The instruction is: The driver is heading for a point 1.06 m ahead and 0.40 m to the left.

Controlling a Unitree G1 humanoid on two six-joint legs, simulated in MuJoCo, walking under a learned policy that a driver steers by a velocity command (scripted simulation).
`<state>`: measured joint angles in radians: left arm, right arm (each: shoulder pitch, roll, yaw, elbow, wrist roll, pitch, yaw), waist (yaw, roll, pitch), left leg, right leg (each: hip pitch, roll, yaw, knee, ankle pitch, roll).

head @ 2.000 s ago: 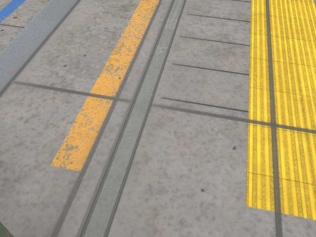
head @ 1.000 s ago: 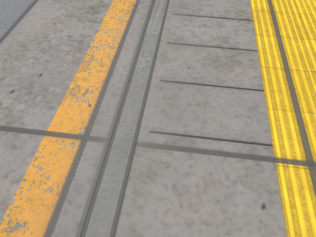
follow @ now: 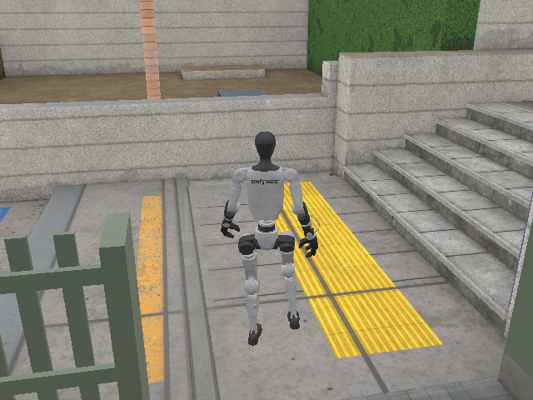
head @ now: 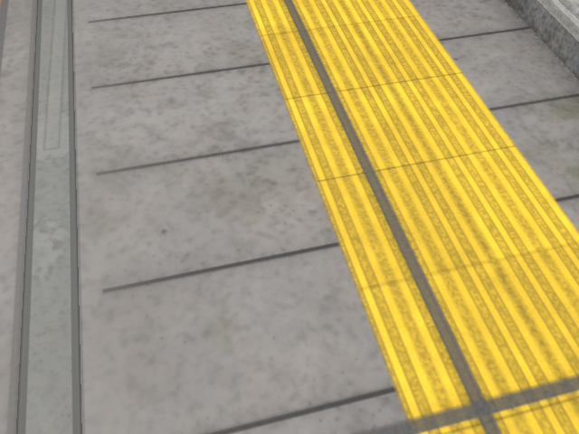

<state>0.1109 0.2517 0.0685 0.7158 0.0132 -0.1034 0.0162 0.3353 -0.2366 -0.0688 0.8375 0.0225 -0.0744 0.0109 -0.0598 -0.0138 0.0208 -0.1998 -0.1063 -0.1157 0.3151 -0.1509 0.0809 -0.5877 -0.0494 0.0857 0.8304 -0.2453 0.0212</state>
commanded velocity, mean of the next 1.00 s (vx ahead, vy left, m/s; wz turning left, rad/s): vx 0.50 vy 0.00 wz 0.54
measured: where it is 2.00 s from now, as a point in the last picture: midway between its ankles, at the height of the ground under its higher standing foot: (109, 264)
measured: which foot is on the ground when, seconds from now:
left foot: down 0.00-0.20, up 0.22-0.70, down 0.72-1.00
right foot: up 0.00-0.18, down 0.20-0.72, up 0.74-1.00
